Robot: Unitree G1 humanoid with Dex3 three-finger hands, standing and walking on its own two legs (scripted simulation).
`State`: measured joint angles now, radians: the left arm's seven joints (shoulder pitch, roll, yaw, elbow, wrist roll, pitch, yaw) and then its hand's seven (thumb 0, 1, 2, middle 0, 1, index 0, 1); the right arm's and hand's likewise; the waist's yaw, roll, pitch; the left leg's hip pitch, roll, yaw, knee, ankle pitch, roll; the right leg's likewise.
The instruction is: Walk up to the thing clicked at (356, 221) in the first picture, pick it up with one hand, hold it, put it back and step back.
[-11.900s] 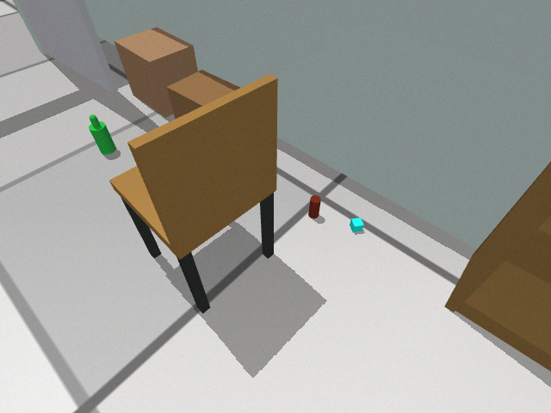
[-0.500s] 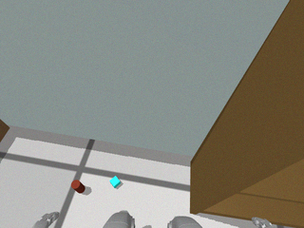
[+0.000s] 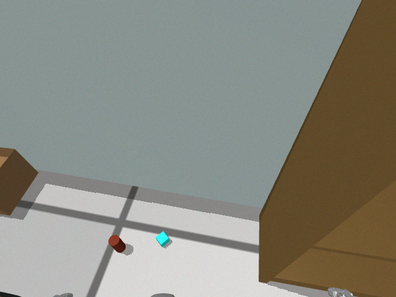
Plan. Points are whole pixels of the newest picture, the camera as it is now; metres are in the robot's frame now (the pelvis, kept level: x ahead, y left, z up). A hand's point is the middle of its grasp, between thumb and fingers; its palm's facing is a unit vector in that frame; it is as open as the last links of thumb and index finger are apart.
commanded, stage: walk up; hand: left
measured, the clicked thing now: (162, 239) +0.45 +0.21 -0.74
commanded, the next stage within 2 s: stand in 1.32 s
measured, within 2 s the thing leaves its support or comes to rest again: neither
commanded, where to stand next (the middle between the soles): +0.08 -0.01 m, yaw -1 degrees
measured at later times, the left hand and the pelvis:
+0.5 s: hand out of the picture +0.07 +0.26 -0.14, palm faces -0.01 -0.94 -0.34, open 7.3 cm; pelvis +0.00 +0.00 +0.02, yaw +1 degrees
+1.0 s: hand out of the picture +0.10 +0.25 -0.14, palm faces +0.02 -0.94 -0.34, open 7.3 cm; pelvis +0.02 +0.00 +0.02, yaw +2 degrees
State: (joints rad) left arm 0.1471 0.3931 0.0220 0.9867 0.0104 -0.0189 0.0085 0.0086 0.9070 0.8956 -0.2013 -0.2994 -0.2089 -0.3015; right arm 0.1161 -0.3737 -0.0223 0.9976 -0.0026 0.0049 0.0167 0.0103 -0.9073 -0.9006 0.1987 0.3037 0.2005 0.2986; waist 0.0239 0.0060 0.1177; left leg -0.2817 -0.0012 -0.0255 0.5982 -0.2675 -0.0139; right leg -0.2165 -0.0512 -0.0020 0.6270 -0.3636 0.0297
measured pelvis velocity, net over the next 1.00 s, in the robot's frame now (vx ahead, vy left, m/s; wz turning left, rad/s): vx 0.02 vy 0.00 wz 0.03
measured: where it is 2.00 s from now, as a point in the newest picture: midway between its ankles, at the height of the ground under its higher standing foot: outside the picture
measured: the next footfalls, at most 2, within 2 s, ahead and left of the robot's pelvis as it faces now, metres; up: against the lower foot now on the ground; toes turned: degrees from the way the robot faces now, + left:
none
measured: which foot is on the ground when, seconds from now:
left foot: down 0.00-1.00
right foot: down 0.00-1.00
